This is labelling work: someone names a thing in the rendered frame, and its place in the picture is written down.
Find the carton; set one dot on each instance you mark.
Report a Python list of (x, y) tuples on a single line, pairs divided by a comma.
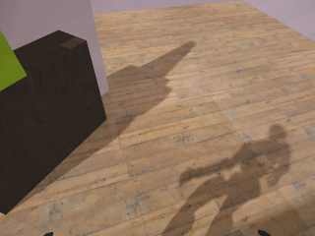
[(11, 69)]

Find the pedestal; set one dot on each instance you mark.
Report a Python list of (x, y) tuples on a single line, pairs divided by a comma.
[(47, 114)]

